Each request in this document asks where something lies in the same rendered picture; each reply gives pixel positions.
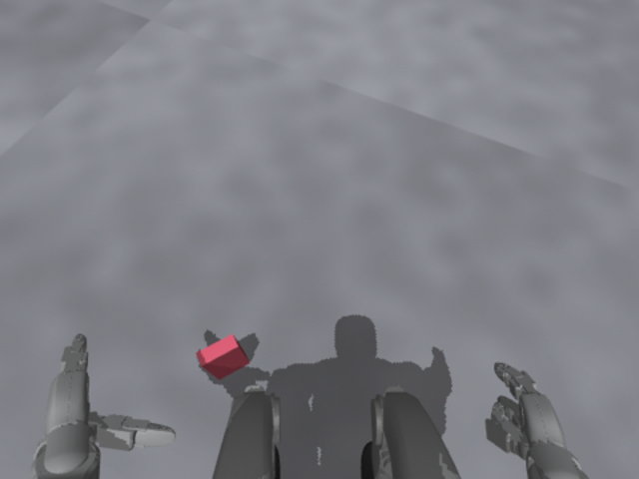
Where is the right robot hand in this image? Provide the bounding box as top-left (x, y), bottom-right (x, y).
top-left (485, 362), bottom-right (567, 461)

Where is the right robot arm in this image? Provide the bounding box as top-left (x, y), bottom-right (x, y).
top-left (526, 444), bottom-right (589, 479)

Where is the carton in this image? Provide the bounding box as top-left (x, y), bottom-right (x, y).
top-left (196, 334), bottom-right (250, 380)

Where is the left robot arm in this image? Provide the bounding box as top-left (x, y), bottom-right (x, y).
top-left (30, 424), bottom-right (101, 479)

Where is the left robot hand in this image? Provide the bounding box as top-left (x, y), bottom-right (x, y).
top-left (45, 334), bottom-right (176, 451)

